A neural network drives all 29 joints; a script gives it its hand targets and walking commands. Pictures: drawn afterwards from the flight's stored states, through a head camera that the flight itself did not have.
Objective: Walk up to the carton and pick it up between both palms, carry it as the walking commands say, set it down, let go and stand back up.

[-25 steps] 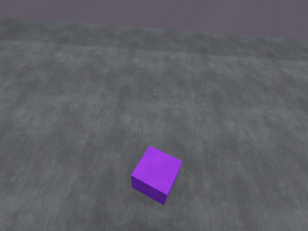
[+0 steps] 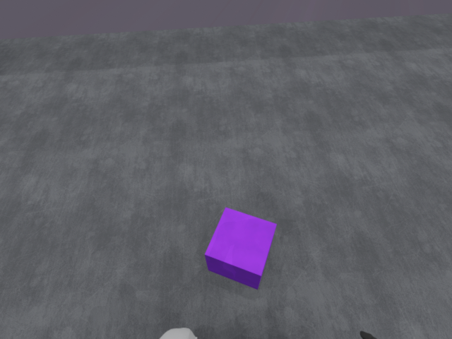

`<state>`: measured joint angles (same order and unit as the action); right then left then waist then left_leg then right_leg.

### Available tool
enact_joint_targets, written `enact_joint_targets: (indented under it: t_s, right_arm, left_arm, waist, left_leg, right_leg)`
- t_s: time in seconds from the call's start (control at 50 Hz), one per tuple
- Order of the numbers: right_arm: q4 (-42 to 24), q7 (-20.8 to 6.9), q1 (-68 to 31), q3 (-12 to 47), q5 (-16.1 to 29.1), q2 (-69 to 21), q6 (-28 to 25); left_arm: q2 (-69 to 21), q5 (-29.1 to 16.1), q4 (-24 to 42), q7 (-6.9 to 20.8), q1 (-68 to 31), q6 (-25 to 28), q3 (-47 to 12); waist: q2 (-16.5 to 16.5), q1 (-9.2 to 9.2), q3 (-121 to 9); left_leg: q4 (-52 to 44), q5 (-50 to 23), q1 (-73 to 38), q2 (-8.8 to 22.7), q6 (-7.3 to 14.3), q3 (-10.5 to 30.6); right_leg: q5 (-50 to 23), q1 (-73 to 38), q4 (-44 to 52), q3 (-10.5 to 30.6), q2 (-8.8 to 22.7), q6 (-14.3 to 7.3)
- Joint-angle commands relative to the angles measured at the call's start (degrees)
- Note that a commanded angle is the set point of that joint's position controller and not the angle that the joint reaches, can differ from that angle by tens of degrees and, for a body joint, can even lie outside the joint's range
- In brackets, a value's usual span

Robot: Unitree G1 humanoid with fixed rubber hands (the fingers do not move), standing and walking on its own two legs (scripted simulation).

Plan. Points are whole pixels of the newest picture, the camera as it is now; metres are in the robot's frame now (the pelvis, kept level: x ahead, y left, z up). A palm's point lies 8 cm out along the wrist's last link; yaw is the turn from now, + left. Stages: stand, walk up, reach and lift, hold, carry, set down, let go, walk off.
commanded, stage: walk up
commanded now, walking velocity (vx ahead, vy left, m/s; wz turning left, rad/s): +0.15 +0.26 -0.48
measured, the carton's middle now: (241, 247) +0.54 -0.01 -0.68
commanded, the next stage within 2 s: stand in 1.70 s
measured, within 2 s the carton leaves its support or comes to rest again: neither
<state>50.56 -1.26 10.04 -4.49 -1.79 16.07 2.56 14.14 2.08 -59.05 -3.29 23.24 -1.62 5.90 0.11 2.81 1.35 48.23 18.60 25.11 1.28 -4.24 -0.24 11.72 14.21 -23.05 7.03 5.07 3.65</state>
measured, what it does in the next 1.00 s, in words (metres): walks ahead: left foot, then right foot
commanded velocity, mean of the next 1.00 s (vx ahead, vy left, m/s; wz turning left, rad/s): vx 0.10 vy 0.02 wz -0.19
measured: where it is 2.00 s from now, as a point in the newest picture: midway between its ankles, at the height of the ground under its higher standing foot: outside the picture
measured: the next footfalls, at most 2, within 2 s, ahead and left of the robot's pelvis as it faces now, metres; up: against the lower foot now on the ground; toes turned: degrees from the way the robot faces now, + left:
left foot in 0.12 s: +0.07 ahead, +0.20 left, +0.00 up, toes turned -1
right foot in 0.48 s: +0.19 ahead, -0.02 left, +0.00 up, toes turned -17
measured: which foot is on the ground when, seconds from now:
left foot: up 0.00-0.10, down 0.12-0.48, up 0.50-0.72, down 0.74-1.00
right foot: down 0.00-0.10, up 0.12-0.46, down 0.48-0.74, up 0.76-1.00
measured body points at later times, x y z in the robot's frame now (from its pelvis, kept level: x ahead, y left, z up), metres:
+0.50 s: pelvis +0.13 +0.07 -0.02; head +0.17 +0.06 +0.43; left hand +0.36 +0.25 -0.14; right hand -0.01 -0.12 -0.16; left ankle +0.04 +0.20 -0.74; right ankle +0.16 -0.01 -0.75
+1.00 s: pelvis +0.15 +0.04 -0.01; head +0.18 +0.04 +0.44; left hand +0.33 +0.28 -0.15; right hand +0.10 -0.24 -0.15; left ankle +0.17 +0.23 -0.75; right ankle +0.13 -0.09 -0.72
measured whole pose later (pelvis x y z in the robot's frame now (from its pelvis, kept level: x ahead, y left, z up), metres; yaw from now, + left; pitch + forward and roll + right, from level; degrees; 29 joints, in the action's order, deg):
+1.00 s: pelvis +0.15 +0.04 -0.01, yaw -14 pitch +0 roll -2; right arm 54.8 1.9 16.2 -4.7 -2.0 15.5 1.6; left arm 15.3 1.4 -50.8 1.2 8.1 -4.1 4.3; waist 1.4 -2.1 3.9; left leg 30.3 16.6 12.4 13.3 -6.7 -6.6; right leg 20.7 20.2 -40.8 -2.6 0.9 1.7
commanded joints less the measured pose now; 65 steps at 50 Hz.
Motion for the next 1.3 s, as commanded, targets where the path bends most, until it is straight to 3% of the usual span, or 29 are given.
enact_joint_targets:
  t_s: [0.0, 0.08, 0.1, 0.12, 0.14, 0.2, 0.24, 0.38, 0.44, 0.46, 0.5, 0.54, 0.68, 0.7, 0.72, 0.74, 0.76, 0.8, 0.84, 0.94, 0.98, 1.0, 1.02, 1.04, 1.06, 1.08, 1.16, 1.24, 1.28]
  right_arm:
    - [-5.29, -0.62, -2.22, 1.26, 0.33, -1.37, -0.14]
    - [0.15, 0.34, 14.58, 0.11, 1.33, 0.73, -2.33]
    - [1.80, 0.83, 21.48, -0.86, 0.89, 5.89, -3.48]
    - [0.52, 0.95, 22.34, -1.15, 0.29, 12.71, -4.43]
    - [0.02, 1.12, 18.21, -1.12, -0.35, 12.39, -4.76]
    - [0.02, 1.37, 7.26, 0.81, -0.82, 4.05, -5.80]
    - [1.94, 1.66, 9.82, 1.59, -0.79, 0.71, -6.63]
    - [7.51, 2.58, 18.00, 1.39, -0.68, 0.72, -5.99]
    - [7.83, 2.85, 18.32, 1.05, 1.68, 1.67, -5.41]
    - [6.13, 2.73, 18.16, 0.92, 2.50, 2.18, -6.05]
    - [5.37, 3.35, 20.76, 1.76, 3.72, -3.29, -5.13]
    - [6.83, 3.70, 17.15, 1.50, 1.79, -4.17, -2.73]
    - [6.11, 4.54, 19.91, -0.20, 1.22, -1.13, -1.26]
    - [6.64, 4.77, 21.59, -0.31, 0.68, -0.42, -1.44]
    - [6.53, 5.11, 23.69, -1.03, -0.06, 2.14, -1.69]
    - [5.46, 5.23, 25.73, -1.97, -0.99, 7.10, -2.15]
    - [4.57, 5.82, 25.41, -2.61, -0.73, 9.10, -1.69]
    - [2.21, 5.77, 16.17, -2.32, -0.46, 7.94, -1.80]
    - [-0.02, 5.09, 4.46, -1.62, -0.56, 6.14, -1.68]
    - [2.61, 3.17, 7.87, -1.97, -0.59, 8.27, -1.28]
    - [3.39, 2.40, 4.33, -1.39, 0.52, 7.48, -1.05]
    - [4.13, 2.13, 5.99, -0.87, 0.92, 4.80, -0.89]
    - [3.30, 1.90, 6.80, 0.39, 0.43, 0.31, -0.59]
    - [1.32, 2.59, 6.66, 0.93, 0.71, -0.69, 0.57]
    - [2.78, 2.82, 5.15, 1.16, 0.43, -0.31, 1.29]
    - [1.74, 3.18, 5.66, 1.53, 1.39, 0.27, 1.51]
    - [4.93, 1.49, 5.99, 0.82, 1.56, 1.33, 0.59]
    - [2.65, 1.41, 1.08, -1.23, -0.26, 3.61, 2.06]
    - [2.28, 0.75, 0.75, -0.86, 0.06, 1.72, 1.81]
  left_arm:
    - [11.61, -0.11, 5.22, 0.10, -0.48, 0.71, 2.80]
    - [10.66, -0.79, 8.93, 0.76, -7.24, 0.87, 2.06]
    - [5.98, -0.07, 10.04, 0.94, -7.81, 1.36, 1.04]
    - [1.19, 1.24, 12.98, 0.93, -8.24, 1.79, -0.15]
    - [1.88, 1.05, 13.62, 1.62, -9.15, 1.81, -0.33]
    - [5.18, 0.50, 8.84, 4.62, -4.67, 2.32, 0.47]
    - [3.22, 0.37, 8.50, 5.59, -6.01, 1.93, -0.10]
    - [-0.18, -0.72, 11.22, 5.15, -19.33, 1.80, -2.11]
    - [1.37, -1.27, 8.23, 3.46, -13.38, 2.67, -1.96]
    - [5.11, -0.42, 6.45, 3.29, -9.76, 2.87, -1.48]
    - [5.38, -1.94, 5.10, 3.01, -6.05, 3.25, -1.76]
    - [2.19, -1.53, 6.25, 2.01, -11.84, 2.63, -3.32]
    - [6.41, 0.08, 7.15, 1.89, -18.71, -0.26, -2.38]
    - [5.40, -0.32, 7.42, 2.20, -19.62, -0.97, -2.41]
    - [4.38, -0.73, 8.64, 2.77, -21.32, -1.37, -2.55]
    - [0.36, -0.89, 10.21, 2.78, -19.34, -1.47, -3.08]
    - [0.94, -0.05, 11.93, 2.88, -19.00, -2.49, -2.61]
    - [1.84, -0.13, 12.49, 3.39, -18.21, -2.41, -1.75]
    - [2.33, -0.33, 10.31, 4.21, -13.76, -2.04, -0.86]
    - [1.97, -0.70, 11.41, 4.93, -15.48, -2.72, -1.53]
    - [1.46, -0.72, 9.08, 4.11, -10.80, -1.01, -1.51]
    - [3.28, -0.21, 7.91, 3.79, -8.84, 0.11, -1.11]
    - [7.70, 0.11, 8.06, 3.84, -7.22, 1.26, -0.53]
    - [13.91, -0.27, 9.23, 4.00, -5.22, 1.87, 0.43]
    - [10.20, -0.12, 8.46, 3.40, -6.44, 2.31, -0.30]
    - [11.44, 0.04, 9.35, 2.85, -8.69, 2.07, -0.34]
    - [5.24, -0.54, 9.03, 2.02, -14.56, 1.75, -2.08]
    - [11.02, -0.60, 5.69, -0.44, -1.98, 1.12, 0.36]
    - [9.84, -0.30, 6.35, -0.65, -4.50, 1.17, 0.29]
  waist:
    - [-16.18, -0.48, 0.04]
    - [-6.47, -10.21, -4.80]
    - [7.72, -13.04, -4.77]
    - [17.22, -12.36, -4.82]
    - [14.49, -9.32, -0.50]
    - [7.81, -1.90, 3.36]
    - [8.65, -2.33, 2.94]
    - [10.76, -4.13, 4.91]
    - [5.85, -0.61, -0.32]
    - [1.57, -0.40, -5.09]
    - [-9.59, 0.66, -18.33]
    - [-4.64, -1.48, -10.76]
    - [-13.76, -7.15, -3.08]
    - [-7.90, -8.42, -2.85]
    - [-1.59, -9.96, -1.88]
    - [15.79, -10.71, -3.45]
    - [20.32, -11.66, -0.03]
    - [12.98, -7.00, 0.36]
    - [12.45, -2.47, 0.27]
    - [17.86, -5.51, -0.50]
    - [16.34, -2.56, -2.43]
    - [8.02, -1.49, -2.77]
    - [-5.20, -1.64, -1.97]
    - [-15.27, -0.47, -5.41]
    - [-8.76, -2.15, -1.73]
    - [-20.56, -1.13, -5.17]
    - [-12.34, -4.42, -1.57]
    - [-4.12, -0.04, -1.49]
    - [-7.63, -0.69, -2.16]
  left_leg:
    - [-7.26, 3.07, -0.48, -0.63, 0.03, -0.46]
    - [-22.79, 1.73, -28.49, -3.56, 1.35, -6.81]
    - [-31.38, 11.89, -32.97, 7.42, 2.01, 4.26]
    - [-41.31, 28.76, -30.64, 23.33, 6.04, 26.92]
    - [-45.10, 33.32, -23.22, 25.94, 10.21, 34.48]
    - [-40.37, 9.41, -15.20, 14.65, 7.03, 13.18]
    - [-38.81, -4.08, -15.61, 11.98, 7.83, 4.86]
    - [-31.26, -38.65, -20.76, 12.95, 10.58, -2.11]
    - [-16.74, -61.87, -20.38, 12.82, 7.50, -3.71]
    - [-11.71, -52.40, -16.24, 12.87, 5.36, -3.15]
    - [4.51, 17.10, -6.33, 4.08, 2.78, -3.52]
    - [3.25, 18.85, -7.42, 4.20, 3.31, -0.77]
    - [-12.05, -0.01, -12.79, 4.38, 2.21, -7.96]
    - [-16.99, -7.28, -16.21, 4.04, 2.39, -9.28]
    - [-21.53, -13.98, -22.71, 8.93, 3.24, -4.47]
    - [-28.71, -27.41, -26.13, 26.53, 7.77, 13.09]
    - [-30.16, -46.82, -19.97, 35.61, 17.76, 19.45]
    - [-29.13, -38.33, -14.90, 29.51, 16.41, 11.03]
    - [-27.97, -34.88, -13.54, 21.01, 11.12, 1.47]
    - [-25.22, -35.16, -16.10, 19.19, 9.39, -2.68]
    - [-20.39, -24.43, -13.21, 14.93, 7.27, -5.41]
    - [-13.53, -14.38, -9.26, 10.75, 5.94, -8.40]
    - [-6.71, 7.62, -0.80, 6.52, 4.85, -7.33]
    - [-2.36, 18.46, -1.54, 3.48, 4.34, -2.72]
    - [0.80, 17.10, -2.16, 4.71, 5.02, 1.13]
    - [3.00, 16.02, -2.34, 3.02, 5.87, 0.68]
    - [0.70, 8.14, -7.01, 2.47, 5.51, 1.44]
    - [6.27, 10.48, 4.74, 1.96, 2.55, 2.68]
    - [6.14, 7.86, 3.53, 2.26, 1.46, 3.47]
  right_leg:
    - [11.23, 2.99, 10.08, 10.33, 9.77, -10.52]
    - [28.89, 21.60, -1.54, 4.35, 1.18, -7.33]
    - [31.10, 28.20, -19.67, -1.25, -6.11, -5.77]
    - [31.47, 36.49, -34.99, -4.08, -8.24, -3.18]
    - [20.25, 37.17, -40.32, -0.91, -3.10, -3.20]
    - [4.49, 25.75, -43.76, -3.70, -1.02, -2.09]
    - [2.03, 22.98, -42.75, -6.16, -1.32, -1.90]
    - [7.28, 12.06, -16.76, -12.69, -4.20, -3.45]
    - [-10.68, -3.12, -3.57, -12.14, -4.69, -5.64]
    - [-28.97, -11.81, -1.82, -8.74, 0.16, -7.40]
    - [-78.89, -26.19, -7.87, 4.66, 21.32, -19.36]
    - [-60.69, -15.04, -4.15, 0.24, 16.68, -17.81]
    - [-26.18, -0.96, -1.29, -9.58, 1.67, -13.43]
    - [-17.54, 2.98, -2.94, -9.62, 0.71, -12.30]
    - [-8.00, 12.69, -8.52, -9.28, -1.57, -9.67]
    - [12.39, 21.17, -22.26, -10.93, -5.85, -5.60]
    - [25.16, 23.24, -39.63, -6.92, -8.06, -3.08]
    - [17.82, 20.43, -49.14, 0.12, -4.10, -2.46]
    - [11.50, 15.62, -41.07, -4.30, -4.25, -1.39]
    - [12.43, 6.97, -18.75, -11.83, -5.14, -1.50]
    - [1.44, -3.08, -5.63, -14.18, -7.24, -2.75]
    - [-3.45, -8.21, 0.15, -11.24, -4.53, -2.19]
    - [-15.84, -10.14, 2.18, -1.47, 5.47, -2.90]
    - [-19.25, -3.89, 8.14, 14.25, 19.60, -9.26]
    - [-30.66, -3.98, 4.02, 7.79, 17.12, -9.11]
    - [-13.29, -2.28, 7.74, 11.64, 17.66, -12.41]
    - [-12.93, -0.53, 7.14, -0.13, 8.58, -9.60]
    - [-22.74, -11.76, 4.73, 11.89, 20.91, -13.56]
    - [-19.34, -9.62, 4.92, 8.12, 18.31, -13.15]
